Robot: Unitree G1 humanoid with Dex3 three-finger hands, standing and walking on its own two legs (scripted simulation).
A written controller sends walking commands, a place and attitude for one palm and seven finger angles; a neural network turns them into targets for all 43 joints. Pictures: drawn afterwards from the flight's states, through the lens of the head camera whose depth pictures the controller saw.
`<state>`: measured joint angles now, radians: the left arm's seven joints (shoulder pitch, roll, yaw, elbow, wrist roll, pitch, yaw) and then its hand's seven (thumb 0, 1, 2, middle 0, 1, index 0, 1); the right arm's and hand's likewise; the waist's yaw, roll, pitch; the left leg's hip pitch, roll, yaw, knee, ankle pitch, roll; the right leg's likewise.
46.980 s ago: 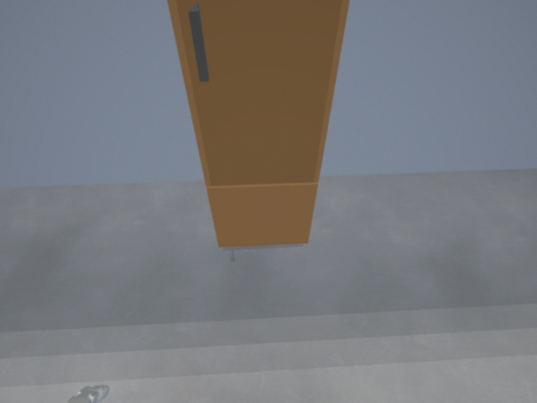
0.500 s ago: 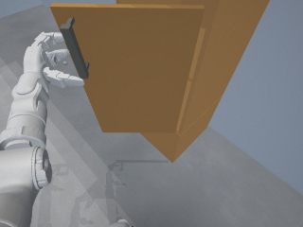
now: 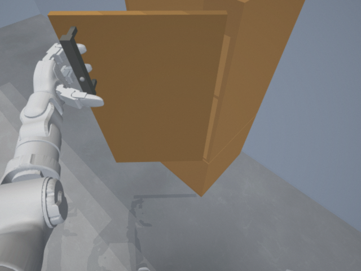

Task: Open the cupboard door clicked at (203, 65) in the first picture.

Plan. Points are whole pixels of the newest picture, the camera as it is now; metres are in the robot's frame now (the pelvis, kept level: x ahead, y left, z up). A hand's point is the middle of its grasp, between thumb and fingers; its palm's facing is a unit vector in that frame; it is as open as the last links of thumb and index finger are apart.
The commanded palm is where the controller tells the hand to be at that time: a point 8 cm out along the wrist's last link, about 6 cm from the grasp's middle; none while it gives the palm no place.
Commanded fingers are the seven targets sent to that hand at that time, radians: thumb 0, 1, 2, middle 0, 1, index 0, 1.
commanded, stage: move the hooked fingers beside the handle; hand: left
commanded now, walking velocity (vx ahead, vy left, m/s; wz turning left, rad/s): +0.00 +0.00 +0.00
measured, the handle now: (82, 65) +0.53 +0.23 +0.16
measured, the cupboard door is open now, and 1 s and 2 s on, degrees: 44 44 44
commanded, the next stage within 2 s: none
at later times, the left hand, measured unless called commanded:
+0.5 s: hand (69, 78) +0.47 +0.24 +0.17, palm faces +0.06 -1.00 +0.01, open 14.0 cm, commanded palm +0.44 +0.30 +0.16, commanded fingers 0.00 -0.50 0.30 -0.30 -1.20 -0.30 -1.20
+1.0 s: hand (56, 81) +0.46 +0.27 +0.17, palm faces +0.06 -1.00 +0.02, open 14.0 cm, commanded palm +0.44 +0.32 +0.16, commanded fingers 0.00 -0.50 0.30 -0.30 -1.20 -0.30 -1.20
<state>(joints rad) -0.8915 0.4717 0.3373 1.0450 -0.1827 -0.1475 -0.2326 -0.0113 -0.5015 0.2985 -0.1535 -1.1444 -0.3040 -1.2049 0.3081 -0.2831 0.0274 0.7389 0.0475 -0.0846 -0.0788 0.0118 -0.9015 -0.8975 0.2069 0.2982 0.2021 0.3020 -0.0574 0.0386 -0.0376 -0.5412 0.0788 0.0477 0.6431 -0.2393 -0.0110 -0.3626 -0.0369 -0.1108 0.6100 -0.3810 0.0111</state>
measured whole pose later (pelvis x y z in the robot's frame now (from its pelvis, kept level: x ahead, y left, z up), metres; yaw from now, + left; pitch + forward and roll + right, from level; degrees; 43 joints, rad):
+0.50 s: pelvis +0.01 +0.00 +0.00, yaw -2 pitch +9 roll -1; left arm -0.78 0.59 0.47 1.01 -0.19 -0.14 -0.36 -0.01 -0.50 0.30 -0.30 -1.20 -0.30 -1.20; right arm 0.38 -0.30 0.01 0.68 0.07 0.03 -0.09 0.01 -0.90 -0.90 0.21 0.30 0.20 0.30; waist -0.09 0.04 -0.06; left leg -0.53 0.11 0.08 0.63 -0.25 -0.02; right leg -0.37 -0.01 -0.07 0.59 -0.38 0.01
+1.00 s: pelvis +0.01 +0.01 +0.00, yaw -2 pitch +9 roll -2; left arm -0.81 0.63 0.48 1.06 -0.18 -0.13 -0.40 -0.01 -0.50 0.30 -0.30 -1.20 -0.30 -1.20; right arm 0.34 -0.29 0.03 0.65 0.06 0.02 -0.09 0.01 -0.90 -0.90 0.21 0.30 0.20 0.30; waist -0.08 0.03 -0.06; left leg -0.56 0.10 0.08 0.66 -0.26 -0.01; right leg -0.39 -0.02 -0.07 0.60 -0.37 0.02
